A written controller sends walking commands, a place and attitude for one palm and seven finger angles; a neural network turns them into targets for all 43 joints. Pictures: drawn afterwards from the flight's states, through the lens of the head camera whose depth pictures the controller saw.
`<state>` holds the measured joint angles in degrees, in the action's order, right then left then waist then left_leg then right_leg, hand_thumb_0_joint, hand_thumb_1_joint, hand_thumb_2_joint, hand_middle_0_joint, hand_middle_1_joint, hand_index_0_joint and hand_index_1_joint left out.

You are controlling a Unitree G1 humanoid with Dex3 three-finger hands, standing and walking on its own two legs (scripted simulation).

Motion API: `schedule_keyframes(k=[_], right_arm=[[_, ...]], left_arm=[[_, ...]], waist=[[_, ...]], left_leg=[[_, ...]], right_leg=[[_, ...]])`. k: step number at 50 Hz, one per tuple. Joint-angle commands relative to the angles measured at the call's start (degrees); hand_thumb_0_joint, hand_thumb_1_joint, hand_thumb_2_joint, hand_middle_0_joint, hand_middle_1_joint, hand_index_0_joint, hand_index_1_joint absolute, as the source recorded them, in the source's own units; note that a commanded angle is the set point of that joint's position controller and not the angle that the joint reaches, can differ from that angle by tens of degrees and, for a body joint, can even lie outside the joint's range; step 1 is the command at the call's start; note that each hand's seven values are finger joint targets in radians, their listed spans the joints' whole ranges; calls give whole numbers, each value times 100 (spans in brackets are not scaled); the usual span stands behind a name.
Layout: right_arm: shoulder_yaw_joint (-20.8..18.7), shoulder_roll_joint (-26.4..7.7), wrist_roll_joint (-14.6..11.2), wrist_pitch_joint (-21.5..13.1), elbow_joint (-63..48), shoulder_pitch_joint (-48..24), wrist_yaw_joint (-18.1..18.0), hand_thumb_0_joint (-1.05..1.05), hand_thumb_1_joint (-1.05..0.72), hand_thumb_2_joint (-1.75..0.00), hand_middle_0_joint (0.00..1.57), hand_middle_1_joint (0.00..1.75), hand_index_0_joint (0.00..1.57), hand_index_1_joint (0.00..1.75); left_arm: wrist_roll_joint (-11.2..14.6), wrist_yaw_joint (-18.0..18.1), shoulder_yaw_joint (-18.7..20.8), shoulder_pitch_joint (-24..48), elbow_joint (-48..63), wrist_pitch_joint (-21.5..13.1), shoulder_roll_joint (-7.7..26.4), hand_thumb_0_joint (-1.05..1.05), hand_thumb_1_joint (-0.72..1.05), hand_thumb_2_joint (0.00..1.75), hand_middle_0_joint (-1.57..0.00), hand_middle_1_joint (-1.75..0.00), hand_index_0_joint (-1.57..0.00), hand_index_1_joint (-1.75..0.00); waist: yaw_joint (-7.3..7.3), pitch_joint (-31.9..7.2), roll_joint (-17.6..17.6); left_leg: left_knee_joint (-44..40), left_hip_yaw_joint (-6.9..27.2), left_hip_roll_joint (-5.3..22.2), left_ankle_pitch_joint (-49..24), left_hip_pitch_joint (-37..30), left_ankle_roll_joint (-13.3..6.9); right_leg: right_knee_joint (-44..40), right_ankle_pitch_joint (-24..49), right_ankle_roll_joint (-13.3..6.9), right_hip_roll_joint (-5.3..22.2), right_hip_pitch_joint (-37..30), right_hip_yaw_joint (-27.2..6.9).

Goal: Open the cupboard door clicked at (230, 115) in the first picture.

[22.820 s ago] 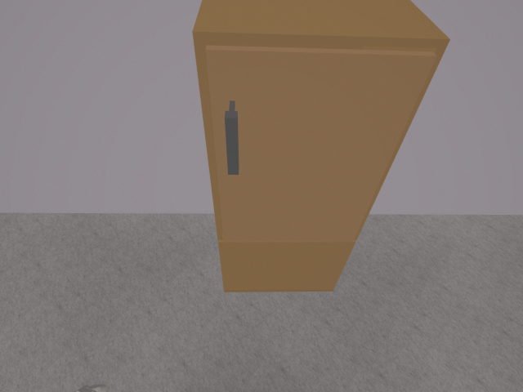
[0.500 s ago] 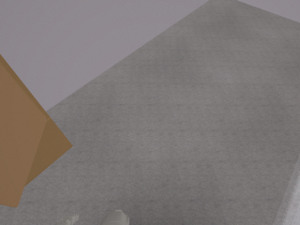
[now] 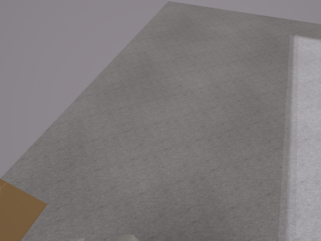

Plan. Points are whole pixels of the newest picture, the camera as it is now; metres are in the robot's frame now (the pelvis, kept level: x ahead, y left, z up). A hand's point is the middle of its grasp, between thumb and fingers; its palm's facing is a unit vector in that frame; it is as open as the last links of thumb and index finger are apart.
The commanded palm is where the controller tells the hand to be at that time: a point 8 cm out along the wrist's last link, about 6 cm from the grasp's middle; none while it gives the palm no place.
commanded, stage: walk to a spot facing it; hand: left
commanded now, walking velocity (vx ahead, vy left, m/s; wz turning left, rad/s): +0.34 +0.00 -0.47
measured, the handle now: out of the picture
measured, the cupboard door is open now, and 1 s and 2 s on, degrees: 42 42 42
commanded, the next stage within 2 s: turn to face it in 1.06 s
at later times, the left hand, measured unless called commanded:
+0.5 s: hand (110, 172) +0.34 +0.20 -0.15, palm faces -0.24 -0.96 -0.17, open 7.4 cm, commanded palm none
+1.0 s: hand (158, 126) +0.53 +0.05 -0.15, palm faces -0.38 -0.90 -0.22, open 7.1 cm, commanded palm none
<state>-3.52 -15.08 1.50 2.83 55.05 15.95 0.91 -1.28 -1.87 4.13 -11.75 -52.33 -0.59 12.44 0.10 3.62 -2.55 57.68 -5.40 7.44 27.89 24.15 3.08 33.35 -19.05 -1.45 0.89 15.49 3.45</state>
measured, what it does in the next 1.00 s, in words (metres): walks ahead, turning right: left foot, then right foot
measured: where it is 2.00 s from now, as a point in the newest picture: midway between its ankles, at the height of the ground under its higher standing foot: (199, 171)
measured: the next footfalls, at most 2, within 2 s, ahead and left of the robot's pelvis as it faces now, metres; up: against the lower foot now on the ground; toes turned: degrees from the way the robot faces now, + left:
left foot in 0.26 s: +0.26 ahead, +0.12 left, +0.00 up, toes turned -3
right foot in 0.74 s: +0.37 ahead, -0.18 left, +0.00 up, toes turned -29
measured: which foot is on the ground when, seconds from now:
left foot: up 0.00-0.24, down 0.26-0.74, up 0.76-1.00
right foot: down 0.00-0.26, up 0.28-0.72, down 0.74-1.00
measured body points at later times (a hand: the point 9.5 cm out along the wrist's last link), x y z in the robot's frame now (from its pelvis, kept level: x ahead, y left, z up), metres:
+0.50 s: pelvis +0.20 +0.03 +0.02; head +0.24 +0.03 +0.46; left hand +0.35 +0.25 -0.14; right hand +0.16 -0.21 -0.12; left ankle +0.22 +0.13 -0.73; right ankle +0.17 -0.12 -0.63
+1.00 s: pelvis +0.40 -0.11 +0.01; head +0.44 -0.12 +0.46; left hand +0.55 +0.10 -0.14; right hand +0.35 -0.34 -0.14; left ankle +0.51 +0.01 -0.68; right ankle +0.34 -0.16 -0.73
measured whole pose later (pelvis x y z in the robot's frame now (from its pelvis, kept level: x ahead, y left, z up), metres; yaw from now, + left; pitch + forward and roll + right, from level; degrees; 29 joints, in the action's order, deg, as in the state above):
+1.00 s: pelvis +0.40 -0.11 +0.01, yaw -25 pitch +2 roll +0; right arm -2.9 -9.5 1.5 -0.8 56.9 12.0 1.0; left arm -0.8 -0.1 4.2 -12.5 -58.7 -4.2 11.6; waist 1.3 3.4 0.5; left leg 51.1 -4.9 8.1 15.3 31.4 3.3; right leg 21.5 -14.4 -4.0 -2.1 8.9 4.9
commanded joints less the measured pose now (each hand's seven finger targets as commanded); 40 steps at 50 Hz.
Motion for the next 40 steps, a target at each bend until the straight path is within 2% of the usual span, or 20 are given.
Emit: schedule_keyframes(k=[1,3,9,11,12,13,14,15,17,19,21,27,32,34,35,36,37,38,39,40], right_arm=[[-107,-387,-5,-387,-904,-1008,29,0,-90,-90,20,30,20,30],[-81,-234,-29,-399,-881,-959,36,0,-90,-90,20,30,20,30],[-47,-135,-59,-556,-922,-1050,33,0,-90,-90,20,30,20,30],[-90,-398,-31,-628,-565,-68,-69,0,-90,-90,20,30,20,30],[-206,-896,22,-667,-306,819,-163,0,-90,-90,20,30,20,30],[-351,-1525,134,-706,-182,1566,-209,0,-90,-90,20,30,20,30],[-286,-1480,94,-612,-205,1601,-252,0,-90,-90,20,30,20,30],[-238,-1278,107,-607,-360,1175,-228,0,-90,-90,20,30,20,30],[-63,-617,89,-675,-448,456,-208,0,-90,-90,20,30,20,30],[13,-373,47,-748,-379,205,-235,0,-90,-90,20,30,20,30],[15,-334,30,-793,-288,381,-236,0,-90,-90,20,30,20,30],[-17,-308,53,-754,32,957,-174,0,-90,-90,20,30,20,30],[18,-371,112,-679,255,1262,-151,0,-90,-90,20,30,20,30],[24,-422,83,-642,280,1188,-146,0,-90,-90,20,30,20,30],[44,-433,42,-641,249,1018,-145,0,-90,-90,20,30,20,30],[77,-269,-65,-671,139,835,-85,0,-90,-90,20,30,20,30],[122,47,-147,-680,-114,819,-97,0,-90,-90,20,30,20,30],[51,-270,-130,-647,-156,375,-107,0,-90,-90,20,30,20,30],[7,-207,-127,-630,-167,171,-99,0,-90,-90,20,30,20,30],[20,-50,-107,-602,-126,32,-109,0,-90,-90,20,30,20,30]], left_arm=[[17,185,221,-474,143,-205,979,0,90,90,-20,-30,-20,-30],[17,165,220,-547,37,-281,1012,0,90,90,-20,-30,-20,-30],[-2,135,251,-630,-193,-258,1136,0,90,90,-20,-30,-20,-30],[38,123,256,-244,-133,-242,1038,0,90,90,-20,-30,-20,-30],[66,92,205,-287,-79,-232,744,0,90,90,-20,-30,-20,-30],[118,36,102,-606,16,-218,379,0,90,90,-20,-30,-20,-30],[66,54,80,-261,149,-225,502,0,90,90,-20,-30,-20,-30],[32,21,106,11,239,-256,465,0,90,90,-20,-30,-20,-30],[-49,-37,129,253,119,-178,343,0,90,90,-20,-30,-20,-30],[-73,-124,102,-95,5,-45,189,0,90,90,-20,-30,-20,-30],[-65,-142,83,-80,40,24,128,0,90,90,-20,-30,-20,-30],[-75,-161,-20,940,363,32,-10,0,90,90,-20,-30,-20,-30],[-55,-137,-43,1375,452,-25,74,0,90,90,-20,-30,-20,-30],[-57,-100,4,768,275,-77,265,0,90,90,-20,-30,-20,-30],[-72,-70,74,-104,-28,-126,420,0,90,90,-20,-30,-20,-30],[-109,7,216,-1077,-320,-189,948,0,90,90,-20,-30,-20,-30],[-30,96,383,-1776,-468,-206,1586,0,90,90,-20,-30,-20,-30],[107,161,379,-1535,-456,-179,1607,0,90,90,-20,-30,-20,-30],[120,211,300,-1046,-375,-164,1303,0,90,90,-20,-30,-20,-30],[105,229,204,-657,-258,-176,1030,0,90,90,-20,-30,-20,-30]], waist=[[-205,-26,1253],[-140,-133,1057],[-151,-331,1064],[404,-494,644],[756,-1016,-338],[907,-1662,-2070],[904,-1450,-1462],[741,-785,-856],[318,156,-732],[-2,189,-904],[-10,-167,-719],[238,-58,-168],[354,18,-439],[24,-288,-255],[-408,-683,-115],[-849,-1247,715],[-991,-1828,2116],[-900,-1408,1470],[-664,-842,845],[-447,-522,813]], left_leg=[[195,361,40,-835,1568,149],[-343,234,-84,-1036,1294,184],[-2125,-3,-484,-1272,59,38],[-2979,-94,-570,-1753,-1669,-63],[-3185,812,181,-1243,-3034,-305],[-3899,3137,1960,-579,-3909,-922],[-4238,3693,2266,-251,-3642,-1272],[-4412,3520,2278,-244,-2917,-1453],[-4727,2366,1724,-253,-1272,-1015],[-4796,1228,1290,-767,-1107,-719],[-4751,714,1155,-1490,-1391,-801],[-4846,60,1183,-1828,-1916,-922],[-4429,-390,1280,-2942,-2175,-829],[-3512,-633,1187,-4016,-2044,-695],[-2473,-866,916,-4399,-1630,-526],[-915,-1205,526,-3544,-265,-290],[1057,-930,-430,676,1395,16],[1755,96,-138,564,1797,-120],[1744,239,119,-21,1785,-126],[1470,340,261,-350,1598,-68]], right_leg=[[-2115,593,-947,1373,-1066,-1981],[-1953,1604,-983,1273,-1124,-1677],[-1496,1806,-806,1072,-1091,-1638],[-698,1858,-540,690,-202,-1280],[666,1262,-299,275,652,-1011],[2869,-1386,32,-505,1834,-197],[3781,-1431,-66,-219,2252,-759],[4265,-1143,-65,62,2577,-670],[4395,-198,-1,425,2402,-639],[4057,415,109,518,2208,-519],[3623,571,157,506,2164,-431],[1754,987,173,540,2239,-19],[475,690,-14,267,1447,349],[5,579,-193,-19,284,539],[-264,765,-332,-131,-979,514],[-486,380,-700,763,-2697,-603],[-1271,751,-1386,2434,-3798,-3374],[-1656,821,-1445,2460,-3237,-3378],[-1771,773,-1404,2305,-2502,-2845],[-1811,1267,-1215,2002,-1716,-2307]])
